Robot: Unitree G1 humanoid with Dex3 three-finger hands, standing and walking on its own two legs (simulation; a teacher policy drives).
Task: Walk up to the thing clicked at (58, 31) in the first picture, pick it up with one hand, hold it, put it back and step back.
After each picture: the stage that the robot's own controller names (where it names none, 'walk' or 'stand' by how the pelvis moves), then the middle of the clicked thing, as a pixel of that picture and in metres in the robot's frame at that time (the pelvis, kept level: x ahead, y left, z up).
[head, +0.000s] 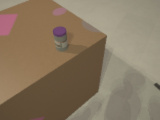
stand; (60, 39) +0.64 +0.16 -0.05
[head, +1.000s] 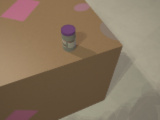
walk; (68, 38) +0.59 +0.12 -0.03
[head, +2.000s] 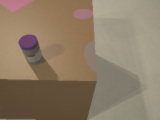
stand; (31, 50) +0.45 +0.26 -0.01
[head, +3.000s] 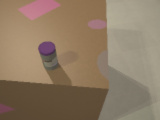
stand; (49, 56) +0.47 +0.18 -0.03
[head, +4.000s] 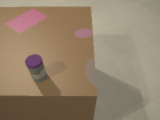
stand; (36, 68) +0.45 +0.23 -0.05
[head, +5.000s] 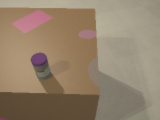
stand; (41, 67) +0.46 +0.22 -0.05
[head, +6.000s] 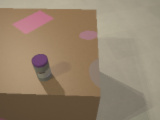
stand; (42, 68) +0.46 +0.21 -0.05
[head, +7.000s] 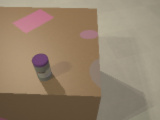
stand; (42, 67) +0.46 +0.21 -0.05
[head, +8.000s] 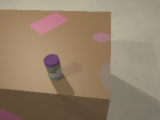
rise first; (53, 68) +0.46 +0.20 -0.04
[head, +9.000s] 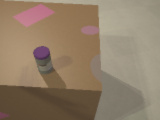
go down; (43, 60) +0.49 +0.18 -0.03
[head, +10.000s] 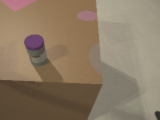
go down; (36, 51) +0.48 +0.18 +0.00
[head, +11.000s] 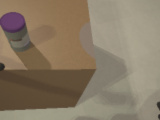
close in; (17, 33) +0.48 +0.19 +0.04
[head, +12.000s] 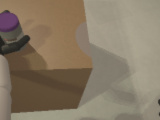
close; (12, 33) +0.49 +0.20 +0.05
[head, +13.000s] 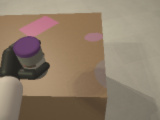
lift; (32, 59) +0.33 +0.17 +0.18
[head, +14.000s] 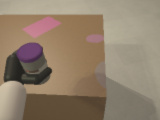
hold; (35, 64) +0.33 +0.17 +0.16
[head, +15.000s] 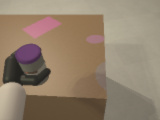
hold; (33, 65) +0.33 +0.17 +0.15
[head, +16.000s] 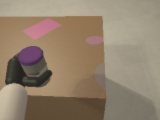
hold; (35, 67) +0.33 +0.17 +0.15
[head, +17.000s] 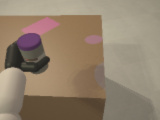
crouch; (34, 54) +0.37 +0.18 +0.16
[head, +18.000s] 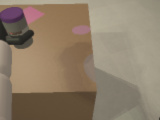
lower; (18, 29) +0.46 +0.20 +0.17
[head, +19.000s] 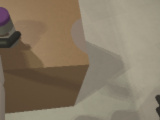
lower; (3, 29) +0.50 +0.20 +0.06
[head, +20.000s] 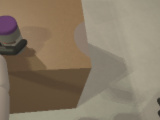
lower; (10, 36) +0.48 +0.20 +0.05
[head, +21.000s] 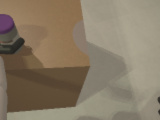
lower; (7, 35) +0.49 +0.20 +0.05
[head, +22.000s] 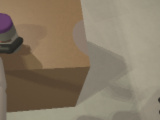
lower; (6, 35) +0.49 +0.21 +0.05
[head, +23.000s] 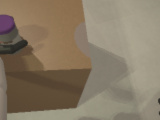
open; (8, 36) +0.48 +0.21 +0.05
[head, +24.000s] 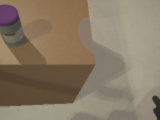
sink last; (10, 27) +0.49 +0.20 +0.05
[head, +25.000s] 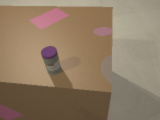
sink last; (51, 60) +0.48 +0.20 +0.00
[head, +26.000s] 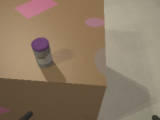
stand; (42, 53) +0.48 +0.20 +0.01
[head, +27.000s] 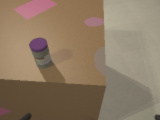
stand; (41, 53) +0.48 +0.20 +0.02
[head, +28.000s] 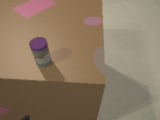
stand; (41, 53) +0.48 +0.20 +0.02
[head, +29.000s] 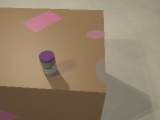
stand; (48, 64) +0.49 +0.20 -0.05
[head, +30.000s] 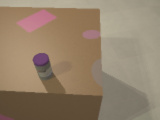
stand; (43, 67) +0.46 +0.21 -0.05
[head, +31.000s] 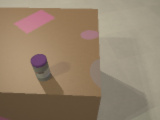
stand; (41, 68) +0.46 +0.22 -0.05
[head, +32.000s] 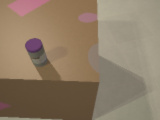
walk; (37, 53) +0.48 +0.23 -0.04
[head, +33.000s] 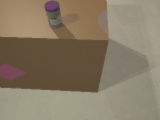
walk; (53, 15) +0.68 +0.19 -0.02
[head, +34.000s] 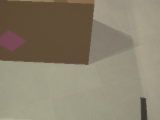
walk; out of the picture +0.98 +0.25 -0.03
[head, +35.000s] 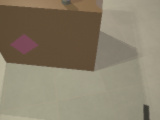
stand; out of the picture +1.07 +0.19 -0.03
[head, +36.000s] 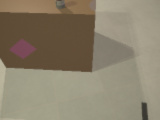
stand; out of the picture +1.10 +0.21 -0.05
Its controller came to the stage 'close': yes
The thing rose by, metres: 0.20
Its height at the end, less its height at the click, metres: +0.00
